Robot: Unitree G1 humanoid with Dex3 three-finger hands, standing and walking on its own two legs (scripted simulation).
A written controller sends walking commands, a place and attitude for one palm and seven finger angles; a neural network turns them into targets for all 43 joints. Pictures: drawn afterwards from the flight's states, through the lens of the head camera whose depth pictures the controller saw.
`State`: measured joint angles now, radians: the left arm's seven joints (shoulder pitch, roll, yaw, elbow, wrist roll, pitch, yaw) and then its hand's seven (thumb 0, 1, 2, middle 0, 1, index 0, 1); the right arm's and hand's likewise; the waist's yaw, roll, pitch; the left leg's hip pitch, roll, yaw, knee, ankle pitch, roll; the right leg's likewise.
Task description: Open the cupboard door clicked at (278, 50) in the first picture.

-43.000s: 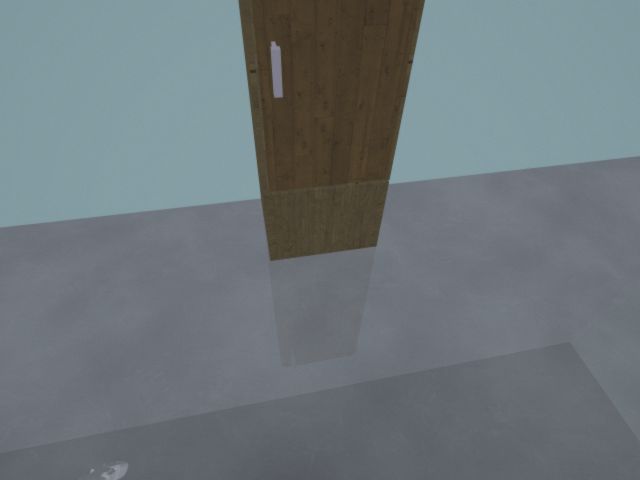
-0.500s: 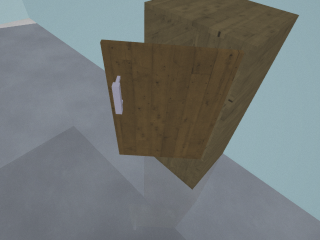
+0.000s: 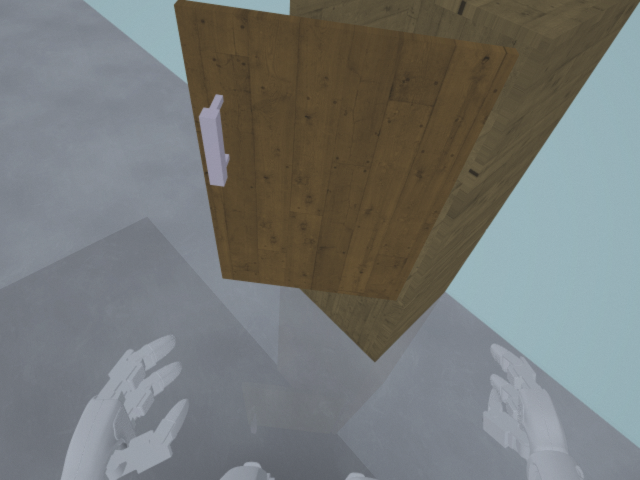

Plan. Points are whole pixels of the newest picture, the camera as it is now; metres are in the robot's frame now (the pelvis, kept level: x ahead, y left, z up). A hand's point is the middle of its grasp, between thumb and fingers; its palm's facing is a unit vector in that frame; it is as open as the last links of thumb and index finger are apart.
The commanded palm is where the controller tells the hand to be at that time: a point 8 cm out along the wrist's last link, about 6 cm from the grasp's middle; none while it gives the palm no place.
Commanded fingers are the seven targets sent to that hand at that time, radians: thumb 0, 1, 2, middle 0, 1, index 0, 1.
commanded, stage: raise the hand with hooked fingers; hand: left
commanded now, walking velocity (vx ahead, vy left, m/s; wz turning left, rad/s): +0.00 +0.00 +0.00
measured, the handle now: (218, 141) +0.55 +0.19 +0.10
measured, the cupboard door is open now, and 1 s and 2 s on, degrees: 41 41 41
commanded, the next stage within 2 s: move the hooked fingers beside the handle in 1.64 s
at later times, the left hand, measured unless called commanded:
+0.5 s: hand (94, 337) +0.24 +0.25 +0.08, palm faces +0.08 -0.99 -0.08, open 11.8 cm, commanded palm +0.21 +0.30 +0.07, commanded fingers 0.00 -0.24 0.41 -0.28 -1.03 -0.28 -1.03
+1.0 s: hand (31, 300) +0.27 +0.32 +0.09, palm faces +0.02 -1.00 -0.05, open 13.9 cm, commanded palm +0.24 +0.37 +0.12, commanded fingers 0.00 -0.50 0.30 -0.30 -1.20 -0.30 -1.20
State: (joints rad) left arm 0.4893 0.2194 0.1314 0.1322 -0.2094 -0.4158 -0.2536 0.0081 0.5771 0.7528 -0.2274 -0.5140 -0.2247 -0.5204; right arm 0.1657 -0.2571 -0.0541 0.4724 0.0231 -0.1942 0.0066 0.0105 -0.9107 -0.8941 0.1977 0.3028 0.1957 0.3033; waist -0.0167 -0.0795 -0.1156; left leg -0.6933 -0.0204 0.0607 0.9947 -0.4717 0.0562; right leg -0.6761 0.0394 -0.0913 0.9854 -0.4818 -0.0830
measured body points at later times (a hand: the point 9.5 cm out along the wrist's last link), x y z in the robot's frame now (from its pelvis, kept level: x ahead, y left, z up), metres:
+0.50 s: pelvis +0.02 +0.01 +0.01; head +0.08 +0.01 +0.46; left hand +0.23 +0.31 +0.09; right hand +0.16 -0.25 -0.07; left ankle +0.02 +0.09 -0.68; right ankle +0.01 -0.07 -0.68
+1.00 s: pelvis +0.00 +0.05 +0.03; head +0.04 +0.07 +0.48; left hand +0.26 +0.38 +0.10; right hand +0.19 -0.17 -0.04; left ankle +0.02 +0.09 -0.68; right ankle +0.01 -0.07 -0.68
